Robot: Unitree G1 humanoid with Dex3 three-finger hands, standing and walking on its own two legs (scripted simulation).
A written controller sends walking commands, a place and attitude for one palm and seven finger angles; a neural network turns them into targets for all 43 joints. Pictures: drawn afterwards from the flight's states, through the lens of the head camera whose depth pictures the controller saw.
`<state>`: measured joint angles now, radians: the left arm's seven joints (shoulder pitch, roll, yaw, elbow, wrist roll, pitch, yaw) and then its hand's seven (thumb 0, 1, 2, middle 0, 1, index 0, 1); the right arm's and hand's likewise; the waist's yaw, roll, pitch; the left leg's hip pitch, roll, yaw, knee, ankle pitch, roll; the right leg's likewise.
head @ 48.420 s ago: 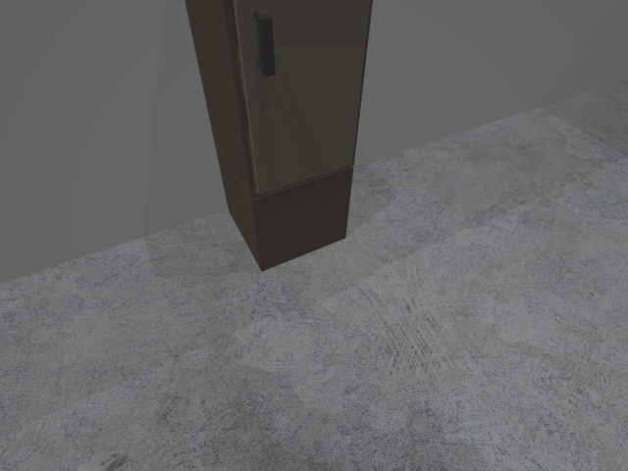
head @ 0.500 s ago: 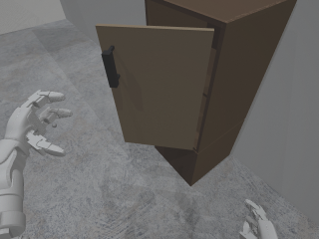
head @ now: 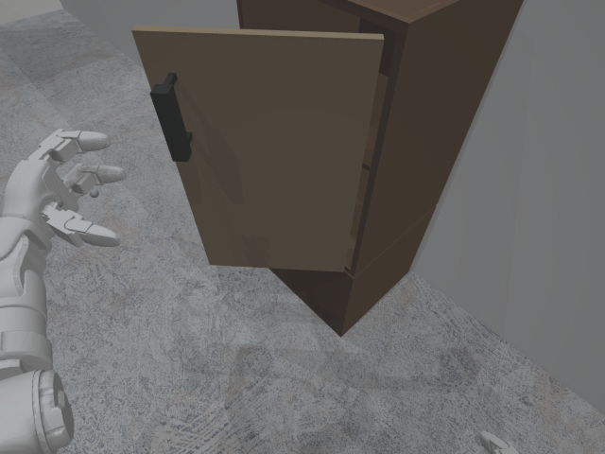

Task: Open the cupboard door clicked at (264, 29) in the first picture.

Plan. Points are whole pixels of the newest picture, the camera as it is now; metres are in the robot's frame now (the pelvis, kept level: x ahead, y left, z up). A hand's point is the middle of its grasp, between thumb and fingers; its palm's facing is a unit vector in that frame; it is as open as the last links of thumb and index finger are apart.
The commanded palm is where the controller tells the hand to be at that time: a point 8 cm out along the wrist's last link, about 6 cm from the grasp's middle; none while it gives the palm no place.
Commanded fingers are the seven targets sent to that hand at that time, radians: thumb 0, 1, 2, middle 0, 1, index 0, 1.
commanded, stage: move the hooked fingers beside the handle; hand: left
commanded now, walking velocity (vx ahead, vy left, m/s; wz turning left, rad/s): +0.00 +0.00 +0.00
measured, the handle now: (176, 117) +0.58 +0.21 +0.13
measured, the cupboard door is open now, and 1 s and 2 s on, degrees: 43 43 43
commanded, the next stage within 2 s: none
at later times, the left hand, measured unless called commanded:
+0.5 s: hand (109, 156) +0.47 +0.27 +0.15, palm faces -0.01 -1.00 +0.00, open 14.0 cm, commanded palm +0.45 +0.33 +0.14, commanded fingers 0.00 -0.50 0.30 -0.30 -1.20 -0.30 -1.20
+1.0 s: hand (120, 120) +0.54 +0.28 +0.15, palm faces -0.04 -1.00 +0.03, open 14.0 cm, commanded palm +0.53 +0.33 +0.14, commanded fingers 0.00 -0.50 0.30 -0.30 -1.20 -0.30 -1.20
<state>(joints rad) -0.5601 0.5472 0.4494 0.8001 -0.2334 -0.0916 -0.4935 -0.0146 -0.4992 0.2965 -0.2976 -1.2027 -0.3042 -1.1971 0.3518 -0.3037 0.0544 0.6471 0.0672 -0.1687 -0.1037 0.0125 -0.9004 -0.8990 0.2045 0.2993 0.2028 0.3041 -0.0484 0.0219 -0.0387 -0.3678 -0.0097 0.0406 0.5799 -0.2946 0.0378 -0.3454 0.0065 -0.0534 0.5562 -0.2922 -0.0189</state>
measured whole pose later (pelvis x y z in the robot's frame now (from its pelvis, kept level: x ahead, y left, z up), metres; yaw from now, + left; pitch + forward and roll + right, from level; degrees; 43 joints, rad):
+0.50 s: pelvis +0.00 +0.01 -0.01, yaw +0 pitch +11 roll -1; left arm -0.89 0.70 0.46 1.19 -0.15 -0.19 -0.51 -0.01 -0.50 0.30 -0.30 -1.20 -0.30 -1.20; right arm 0.37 -0.31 0.06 0.65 0.05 -0.07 -0.09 0.01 -0.90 -0.90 0.21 0.30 0.20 0.30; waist -0.12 0.01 -0.04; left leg -0.52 0.00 0.04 0.65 -0.32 0.05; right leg -0.48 0.01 -0.06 0.60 -0.30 -0.01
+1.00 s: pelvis +0.01 +0.02 -0.02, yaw -2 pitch +19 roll -3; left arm -1.18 0.91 0.49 1.38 -0.07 -0.19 -0.54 -0.01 -0.50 0.30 -0.29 -1.20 -0.30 -1.20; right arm 0.47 -0.32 0.06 0.66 0.02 0.03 -0.08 0.00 -0.90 -0.90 0.21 0.30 0.20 0.30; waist -0.22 0.01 -0.05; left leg -0.71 0.02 0.04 0.75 -0.36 0.06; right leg -0.65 0.03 -0.06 0.64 -0.31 0.00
